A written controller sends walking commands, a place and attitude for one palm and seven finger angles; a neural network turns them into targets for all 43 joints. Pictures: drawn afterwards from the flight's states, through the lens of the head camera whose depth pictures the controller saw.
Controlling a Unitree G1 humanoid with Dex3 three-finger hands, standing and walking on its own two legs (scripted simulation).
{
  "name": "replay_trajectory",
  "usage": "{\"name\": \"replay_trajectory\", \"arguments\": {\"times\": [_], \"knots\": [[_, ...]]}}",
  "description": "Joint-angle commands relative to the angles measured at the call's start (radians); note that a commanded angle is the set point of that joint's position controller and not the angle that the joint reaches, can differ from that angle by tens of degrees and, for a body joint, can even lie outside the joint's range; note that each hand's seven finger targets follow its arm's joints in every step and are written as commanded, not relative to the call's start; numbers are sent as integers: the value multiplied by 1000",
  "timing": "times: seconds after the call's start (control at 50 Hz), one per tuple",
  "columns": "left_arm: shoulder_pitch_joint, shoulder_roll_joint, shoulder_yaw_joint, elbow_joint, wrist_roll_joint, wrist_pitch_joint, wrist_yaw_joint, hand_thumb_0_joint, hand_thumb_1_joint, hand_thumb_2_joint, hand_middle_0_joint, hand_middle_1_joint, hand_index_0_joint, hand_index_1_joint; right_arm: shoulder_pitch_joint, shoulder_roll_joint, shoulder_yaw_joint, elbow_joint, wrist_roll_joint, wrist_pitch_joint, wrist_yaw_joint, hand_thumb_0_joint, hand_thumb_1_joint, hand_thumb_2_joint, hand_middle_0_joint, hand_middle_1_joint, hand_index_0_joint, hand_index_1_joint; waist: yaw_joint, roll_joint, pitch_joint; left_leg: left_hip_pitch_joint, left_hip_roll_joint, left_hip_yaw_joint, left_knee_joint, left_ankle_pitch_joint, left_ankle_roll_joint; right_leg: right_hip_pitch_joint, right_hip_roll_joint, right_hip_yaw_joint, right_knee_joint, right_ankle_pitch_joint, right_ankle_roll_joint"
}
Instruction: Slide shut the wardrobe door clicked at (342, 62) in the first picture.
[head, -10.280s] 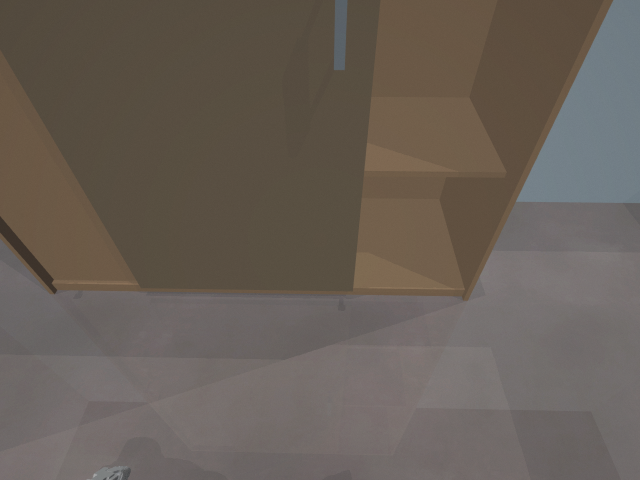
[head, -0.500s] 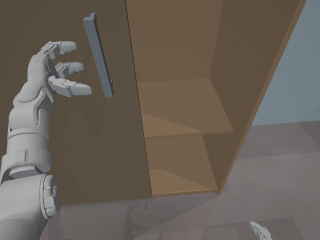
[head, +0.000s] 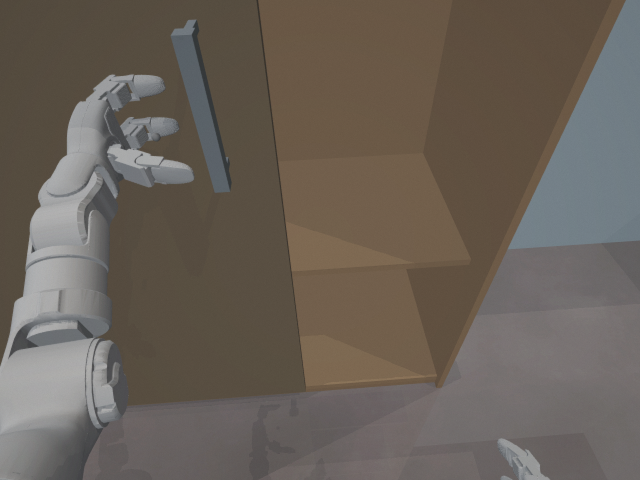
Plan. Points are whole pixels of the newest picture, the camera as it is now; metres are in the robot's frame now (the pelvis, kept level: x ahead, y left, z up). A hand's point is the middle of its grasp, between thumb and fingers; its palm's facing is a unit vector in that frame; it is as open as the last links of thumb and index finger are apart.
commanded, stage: move the hooked fingers beside the handle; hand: left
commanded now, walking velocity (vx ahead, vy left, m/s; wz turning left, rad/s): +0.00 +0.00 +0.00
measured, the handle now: (208, 113) +0.50 +0.16 +0.24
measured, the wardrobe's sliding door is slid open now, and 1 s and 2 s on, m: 0.42 0.42 0.42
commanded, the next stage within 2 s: feel for the door with the fingertips in 0.08 s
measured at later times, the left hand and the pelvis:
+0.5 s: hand (168, 143) +0.42 +0.19 +0.24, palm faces +0.11 -0.99 +0.01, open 14.0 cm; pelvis +0.00 +0.00 +0.00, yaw +0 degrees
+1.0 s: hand (180, 129) +0.44 +0.18 +0.25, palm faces +0.11 -0.99 +0.00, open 14.0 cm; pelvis +0.00 +0.00 +0.00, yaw +0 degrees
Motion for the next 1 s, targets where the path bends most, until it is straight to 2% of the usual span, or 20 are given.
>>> {"name": "replay_trajectory", "arguments": {"times": [0.0, 0.04, 0.12, 0.14, 0.2, 0.24, 0.28, 0.4, 0.46, 0.52, 0.56, 0.6, 0.68, 0.7, 0.74, 0.8, 0.84, 0.9, 0.92, 0.98], "knots": [[-432, 279, 68, -180, -5, -43, 18, 0, -500, 300, -300, -1200, -300, -1200, -73, -128, -44, -132, 1, -33, -6, 0, -900, -900, 200, 300, 200, 300, 14, -64, -235, 91, -8, -27, -34, 239, 31, 57, 14, 1, -38, 249, -21], [-483, 272, 54, -233, 4, -51, 25, 0, -500, 300, -300, -1200, -300, -1200, -79, -124, -46, -140, 2, -34, -5, 0, -900, -900, 200, 300, 200, 300, 4, -18, -258, 117, -8, -24, -33, 244, 32, 47, 14, 9, -38, 254, -19], [-498, 304, 88, -351, 3, -81, 28, 0, -500, 300, -300, -1200, -300, -1200, -86, -117, -46, -155, -5, -36, -2, 0, -900, -900, 200, 300, 200, 300, 14, 6, -346, 168, -8, -24, -19, 337, 32, 110, 16, 11, -22, 348, -23], [-482, 257, 58, -375, -4, -80, 21, 0, -500, 300, -300, -1200, -300, -1200, -91, -112, -47, -161, -5, -38, 0, 0, -900, -900, 200, 300, 200, 300, 11, 10, -363, 186, -8, -21, -15, 364, 32, 113, 17, 10, -15, 374, -22], [-389, 242, 62, -328, -17, -47, 9, 0, -500, 300, -300, -1200, -300, -1200, -96, -115, -45, -156, -2, -32, 3, 0, -900, -900, 200, 300, 200, 300, 23, -8, -307, 149, -9, -20, -18, 353, 29, 112, 16, 1, -20, 367, -24], [-408, 189, 19, -315, -24, -17, 10, 0, -500, 300, -300, -1200, -300, -1200, -103, -115, -44, -148, 4, -33, 3, 0, -900, -900, 200, 300, 200, 300, 5, -15, -250, 141, -9, -19, -22, 302, 31, 56, 20, -2, -33, 325, -20], [-396, 198, 24, -300, -24, 11, 17, 0, -500, 300, -300, -1200, -300, -1200, -108, -118, -44, -145, 7, -28, -1, 0, -900, -900, 200, 300, 200, 300, 7, -30, -237, 128, -9, -22, -27, 275, 30, 44, 20, -3, -36, 290, -19], [-452, 191, 23, -394, -22, -10, 56, 0, -500, 300, -300, -1200, -300, -1200, -128, -107, -42, -146, -3, -26, 3, 0, -900, -900, 200, 300, 200, 300, 12, -22, -303, 159, -12, -25, -16, 306, 31, 81, 17, 3, -30, 307, -23], [-489, 117, -35, -389, -21, -8, 64, 0, -500, 300, -300, -1200, -300, -1200, -139, -98, -37, -144, -1, -26, 4, 0, -900, -900, 200, 300, 200, 300, -2, -8, -279, 162, -12, -25, -19, 290, 29, 57, 18, 2, -31, 298, -20], [-472, 116, -25, -382, -16, 1, 85, 0, -500, 300, -300, -1200, -300, -1200, -148, -97, -36, -143, -2, -20, 6, 0, -900, -900, 200, 300, 200, 300, 8, -7, -275, 161, -13, -26, -23, 289, 28, 60, 18, 2, -34, 289, -22], [-480, 130, -8, -347, -14, 12, 98, 0, -500, 300, -300, -1200, -300, -1200, -146, -97, -35, -137, -4, -17, 5, 0, -900, -900, 200, 300, 200, 300, 8, -54, -265, 145, -12, -26, -27, 266, 29, 58, 19, 2, -38, 273, -18], [-447, 201, 48, -311, -3, 15, 110, 0, -500, 300, -300, -1200, -300, -1200, -141, -103, -33, -132, -10, -6, 2, 0, -900, -900, 200, 300, 200, 300, 26, -62, -265, 118, -15, -20, -31, 265, 30, 89, 15, 7, -40, 276, -19], [-495, 167, 7, -281, 9, 0, 103, 0, -500, 300, -300, -1200, -300, -1200, -137, -94, -32, -139, -6, -4, 1, 0, -900, -900, 200, 300, 200, 300, 6, -70, -259, 120, -13, -12, -31, 255, 35, 78, 13, 14, -42, 285, -13], [-490, 191, 23, -250, 9, -6, 101, 0, -500, 300, -300, -1200, -300, -1200, -127, -100, -34, -132, -7, 1, 1, 0, -900, -900, 200, 300, 200, 300, 9, -81, -249, 105, -14, -13, -33, 236, 34, 85, 11, 12, -48, 263, -14], [-551, 175, -1, -270, 12, -24, 92, 0, -500, 300, -300, -1200, -300, -1200, -124, -97, -35, -136, -5, -8, -1, 0, -900, -900, 200, 300, 200, 300, -4, -31, -269, 128, -14, -12, -32, 239, 35, 72, 12, 17, -48, 269, -15], [-547, 196, 8, -201, 10, -35, 79, 0, -500, 300, -300, -1200, -300, -1200, -101, -105, -37, -122, -6, -10, -4, 0, -900, -900, 200, 300, 200, 300, -4, -29, -254, 110, -14, -15, -31, 227, 32, 70, 11, 13, -50, 251, -19], [-604, 157, -29, -182, 6, -45, 72, 0, -500, 300, -300, -1200, -300, -1200, -85, -107, -40, -117, -3, -21, -5, 0, -900, -900, 200, 300, 200, 300, -25, -54, -252, 116, -13, -20, -31, 208, 36, 42, 16, 15, -55, 239, -14], [-609, 200, 3, -199, 12, -70, 73, 0, -500, 300, -300, -1200, -300, -1200, -67, -112, -47, -114, -7, -27, -4, 0, -900, -900, 200, 300, 200, 300, -10, -22, -309, 135, -13, -23, -24, 254, 34, 76, 14, 12, -42, 268, -22], [-618, 178, -7, -223, 11, -78, 73, 0, -500, 300, -300, -1200, -300, -1200, -67, -109, -49, -119, -7, -33, -1, 0, -900, -900, 200, 300, 200, 300, -14, -17, -339, 154, -13, -22, -20, 278, 35, 81, 17, 15, -36, 299, -20], [-579, 182, 15, -168, 7, -70, 75, 0, -500, 300, -300, -1200, -300, -1200, -52, -113, -52, -106, -7, -36, 2, 0, -900, -900, 200, 300, 200, 300, -8, -46, -309, 131, -12, -20, -20, 278, 35, 72, 21, 11, -35, 304, -19]]}}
